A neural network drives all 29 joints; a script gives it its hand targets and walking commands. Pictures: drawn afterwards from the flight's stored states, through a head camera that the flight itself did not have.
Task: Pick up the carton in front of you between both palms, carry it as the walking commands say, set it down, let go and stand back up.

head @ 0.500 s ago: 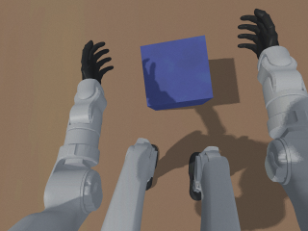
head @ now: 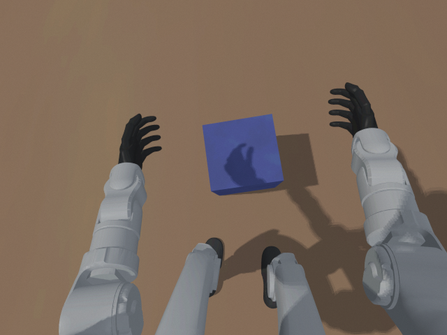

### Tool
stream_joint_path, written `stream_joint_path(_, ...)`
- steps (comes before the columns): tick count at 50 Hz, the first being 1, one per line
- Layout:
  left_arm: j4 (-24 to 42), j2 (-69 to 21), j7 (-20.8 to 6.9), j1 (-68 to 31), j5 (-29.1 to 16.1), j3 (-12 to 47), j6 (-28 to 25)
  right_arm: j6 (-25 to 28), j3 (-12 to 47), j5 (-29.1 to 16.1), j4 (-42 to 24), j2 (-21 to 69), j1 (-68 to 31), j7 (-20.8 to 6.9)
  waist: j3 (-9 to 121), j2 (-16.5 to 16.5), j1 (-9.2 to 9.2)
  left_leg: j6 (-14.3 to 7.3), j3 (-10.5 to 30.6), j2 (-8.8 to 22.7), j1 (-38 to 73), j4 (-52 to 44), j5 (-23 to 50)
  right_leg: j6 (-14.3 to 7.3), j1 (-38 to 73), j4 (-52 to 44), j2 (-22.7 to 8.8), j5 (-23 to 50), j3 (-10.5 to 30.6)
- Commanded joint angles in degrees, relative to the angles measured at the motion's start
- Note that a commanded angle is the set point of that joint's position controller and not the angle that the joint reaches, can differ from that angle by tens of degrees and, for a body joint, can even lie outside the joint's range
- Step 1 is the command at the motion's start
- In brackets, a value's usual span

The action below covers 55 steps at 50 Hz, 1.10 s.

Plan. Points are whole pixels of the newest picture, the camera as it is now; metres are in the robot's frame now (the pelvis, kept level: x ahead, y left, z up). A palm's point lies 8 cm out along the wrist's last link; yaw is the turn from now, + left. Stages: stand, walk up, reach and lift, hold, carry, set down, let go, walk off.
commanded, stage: let go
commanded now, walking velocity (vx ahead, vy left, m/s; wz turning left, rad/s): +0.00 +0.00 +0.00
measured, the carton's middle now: (242, 159) +0.48 +0.04 -0.53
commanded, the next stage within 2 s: stand in 1.14 s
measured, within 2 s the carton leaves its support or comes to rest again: neither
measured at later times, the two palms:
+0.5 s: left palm (52, 234) +0.26 +0.25 +0.03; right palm (419, 222) +0.32 -0.20 +0.01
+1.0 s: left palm (45, 260) +0.24 +0.24 +0.05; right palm out of the picture +0.23 -0.22 +0.05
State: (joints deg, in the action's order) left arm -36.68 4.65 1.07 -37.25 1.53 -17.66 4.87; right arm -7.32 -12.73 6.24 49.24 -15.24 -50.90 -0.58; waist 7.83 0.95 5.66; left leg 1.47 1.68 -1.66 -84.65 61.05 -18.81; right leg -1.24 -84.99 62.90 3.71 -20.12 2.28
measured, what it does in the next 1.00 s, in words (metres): rises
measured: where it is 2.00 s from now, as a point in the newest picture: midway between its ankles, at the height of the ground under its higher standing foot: (240, 282)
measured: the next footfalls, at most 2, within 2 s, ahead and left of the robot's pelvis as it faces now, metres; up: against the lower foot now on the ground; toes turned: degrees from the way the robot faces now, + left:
none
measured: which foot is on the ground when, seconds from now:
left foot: down 0.00-1.00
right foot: down 0.00-1.00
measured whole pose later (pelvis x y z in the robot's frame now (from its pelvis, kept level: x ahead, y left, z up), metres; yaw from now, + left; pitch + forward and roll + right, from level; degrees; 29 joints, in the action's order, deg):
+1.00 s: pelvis +0.07 +0.01 +0.11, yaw +0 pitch -5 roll +0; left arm -23.0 12.1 -3.2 11.7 1.8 -2.1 10.7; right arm -6.8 -2.2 0.0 25.4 -12.2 13.0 -3.2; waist -5.5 0.2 -0.2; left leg -0.2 3.1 -1.5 -5.9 26.7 -15.8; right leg -1.3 -4.7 26.4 2.3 -16.6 2.2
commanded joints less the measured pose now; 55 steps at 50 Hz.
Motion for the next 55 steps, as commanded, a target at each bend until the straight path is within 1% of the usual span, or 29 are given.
stream_joint_path(1, 7.6, 8.3, -2.4, 3.5, 1.8, 0.8, -1.8, 1.4, -0.7, 0.9, -10.5, -0.8, 1.2, 2.7, 50.4, 5.0, 0.53, 0.9, -4.9, -2.0, 26.3, -6.9, 16.5, 3.1, 47.3, -8.9, -0.7, 24.8, 1.4)
stream_joint_path(3, 9.2, 9.6, -3.8, 7.2, 1.9, 2.4, -2.1, 2.0, -0.2, 0.4, -14.6, 0.2, 5.7, 3.9, 46.1, 3.8, 0.41, 0.4, -4.3, -1.7, 31.3, -9.2, 16.3, 3.1, 47.7, -11.9, -0.8, 22.9, 1.3)
stream_joint_path(5, 10.4, 10.4, -4.9, 10.1, 1.4, 4.1, -2.4, 2.7, 0.7, -0.4, -17.9, 0.6, 9.2, 4.4, 40.9, 2.7, 0.14, -0.1, -3.5, -1.3, 36.4, -11.4, 16.1, 3.0, 46.9, -14.8, -0.9, 19.8, 1.0)
stream_joint_path(8, 10.9, 10.5, -6.1, 15.7, -0.1, 6.5, -3.1, 3.9, 1.9, -1.5, -20.4, 0.7, 15.3, 4.2, 34.1, 1.4, -0.53, -0.6, -2.2, -0.6, 43.5, -14.3, 16.7, 2.4, 46.0, -18.1, -1.1, 15.9, 0.4)
stream_joint_path(10, 10.8, 10.5, -6.5, 20.5, -1.0, 8.1, -3.6, 4.6, 2.6, -2.1, -20.7, 0.7, 20.4, 3.6, 31.1, 0.7, -0.77, -0.5, -1.3, -0.2, 48.1, -15.9, 18.5, 2.0, 46.6, -19.5, -1.1, 15.0, -0.1)
stream_joint_path(15, 11.5, 10.3, -6.3, 32.1, -2.9, 11.1, -4.9, 6.5, 3.8, -3.1, -20.1, 0.7, 33.7, 2.2, 25.6, -0.4, -1.26, -0.2, 0.6, 0.5, 58.3, -19.6, 27.1, 1.6, 50.7, -22.8, -0.8, 18.5, -0.4)
stream_joint_path(20, 14.9, 10.5, -5.1, 41.6, -3.8, 13.3, -6.2, 8.3, 4.9, -3.9, -20.8, -0.3, 44.6, 1.6, 20.1, -2.0, -1.93, 0.4, 2.1, 1.0, 70.1, -24.1, 37.1, 1.3, 55.2, -28.1, -0.5, 22.6, -0.6)
stream_joint_path(21, 15.5, 10.5, -5.0, 43.1, -3.8, 13.6, -6.4, 8.6, 5.0, -4.0, -21.1, -0.4, 46.4, 1.4, 18.6, -2.1, -2.15, 0.5, 2.4, 1.1, 72.2, -25.2, 38.7, 1.3, 56.3, -29.3, -0.4, 23.2, -0.7)
stream_joint_path(23, 16.2, 10.7, -4.7, 45.3, -3.7, 13.9, -6.6, 9.1, 5.5, -4.2, -21.7, -0.6, 49.5, 1.1, 15.3, -1.7, -2.68, 0.7, 2.4, 1.0, 74.6, -27.4, 39.3, 1.3, 59.7, -31.9, -0.5, 24.2, -0.6)
stream_joint_path(27, 16.9, 11.7, -4.8, 48.5, -3.7, 14.5, -6.3, 9.2, 6.5, -4.7, -23.3, -0.7, 55.1, 0.5, 8.5, -0.3, -3.71, 0.8, 1.8, 0.2, 75.9, -32.5, 34.3, 1.7, 68.5, -36.3, -1.0, 26.3, -0.4)
stream_joint_path(31, 17.1, 12.6, -5.0, 49.6, -3.4, 14.8, -5.1, 8.0, 7.4, -5.1, -25.3, -0.9, 60.2, -0.6, 3.0, 0.4, -4.83, 0.4, 0.8, -0.5, 77.2, -36.3, 27.6, 2.1, 74.4, -39.3, -1.5, 25.8, -0.1)
stream_joint_path(35, 17.0, 13.1, -5.2, 48.7, -2.6, 14.6, -3.2, 5.9, 8.4, -5.7, -27.3, -0.8, 61.7, -1.9, -2.5, -0.2, -5.38, -0.1, -0.1, -0.7, 77.2, -38.4, 20.0, 2.3, 76.8, -41.0, -2.0, 21.5, -0.4)
stream_joint_path(40, 16.7, 13.1, -5.1, 48.6, -1.3, 13.8, -0.2, 2.8, 9.2, -6.2, -29.5, -1.4, 61.1, -3.3, -8.7, -1.7, -4.88, -0.5, -0.6, -0.6, 77.0, -39.5, 13.9, 2.0, 78.5, -42.3, -2.2, 15.2, -0.8)
stream_joint_path(43, 16.6, 13.0, -5.2, 48.4, -0.6, 13.4, 1.5, 1.2, 9.3, -6.2, -30.3, -1.7, 60.2, -3.6, -11.2, -1.9, -4.57, -0.8, -0.8, -0.5, 76.9, -39.3, 11.8, 1.9, 78.8, -42.3, -2.2, 12.7, -0.8)
stream_joint_path(47, 17.3, 13.1, -5.4, 47.7, -0.2, 13.1, 2.8, -0.2, 9.1, -5.9, -30.9, -1.7, 60.2, -3.5, -12.4, -1.0, -4.84, -1.0, -1.1, -0.6, 78.4, -38.9, 11.1, 1.8, 78.6, -42.2, -2.3, 11.9, -0.6)
stream_joint_path(48, 21.3, 14.6, -4.0, 44.9, 1.1, 13.0, 5.8, 1.6, 8.5, -6.3, -27.1, -1.8, 63.3, -2.4, -9.3, -2.3, -5.72, -0.5, -1.2, -2.2, 79.1, -37.1, 10.2, 1.6, 80.3, -40.6, -2.5, 16.1, -0.2)
stream_joint_path(49, 20.3, 14.0, -3.4, 45.9, 0.7, 13.6, 6.7, 1.9, 9.0, -6.3, -28.2, -2.1, 62.4, -1.9, -9.9, -0.7, -5.96, -0.7, -0.9, -2.0, 78.7, -36.9, 10.0, 1.8, 79.4, -40.1, -2.4, 17.0, -0.1)
stream_joint_path(51, 20.6, 13.5, -2.8, 45.8, 0.3, 14.1, 7.4, 1.9, 9.5, -6.4, -28.6, -2.2, 61.4, -1.6, -10.3, -0.4, -5.63, -0.8, -0.9, -1.9, 77.5, -36.6, 9.8, 1.7, 79.2, -39.8, -2.5, 16.7, -0.2)
stream_joint_path(55, 21.1, 13.1, -2.2, 45.7, -0.1, 14.6, 8.4, 1.5, 9.4, -6.1, -29.2, -2.5, 61.1, -1.4, -11.3, 0.3, -5.7, -1.0, -0.6, -1.6, 76.3, -37.0, 8.9, 1.5, 79.7, -39.9, -2.5, 15.4, -0.6)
